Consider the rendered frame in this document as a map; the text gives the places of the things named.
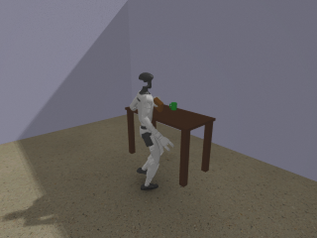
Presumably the right robot hand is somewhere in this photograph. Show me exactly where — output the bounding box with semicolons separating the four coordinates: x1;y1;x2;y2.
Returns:
159;137;174;151

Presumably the robot right shin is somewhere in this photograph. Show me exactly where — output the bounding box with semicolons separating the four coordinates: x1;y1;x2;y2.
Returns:
145;162;159;186

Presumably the table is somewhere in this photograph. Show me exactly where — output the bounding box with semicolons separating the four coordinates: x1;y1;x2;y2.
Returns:
125;104;216;187

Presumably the right robot forearm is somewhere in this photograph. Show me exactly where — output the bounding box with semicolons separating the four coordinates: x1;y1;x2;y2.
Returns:
143;117;163;140

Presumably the sponge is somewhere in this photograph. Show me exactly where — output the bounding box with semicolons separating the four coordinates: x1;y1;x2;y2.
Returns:
154;97;163;113

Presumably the robot right upper arm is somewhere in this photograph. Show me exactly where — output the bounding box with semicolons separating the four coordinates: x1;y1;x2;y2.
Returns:
141;95;154;124

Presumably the right robot thigh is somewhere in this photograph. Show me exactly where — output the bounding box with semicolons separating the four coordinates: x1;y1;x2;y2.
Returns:
144;133;160;167

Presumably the robot left upper arm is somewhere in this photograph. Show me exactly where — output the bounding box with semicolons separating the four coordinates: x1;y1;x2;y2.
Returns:
129;90;141;111

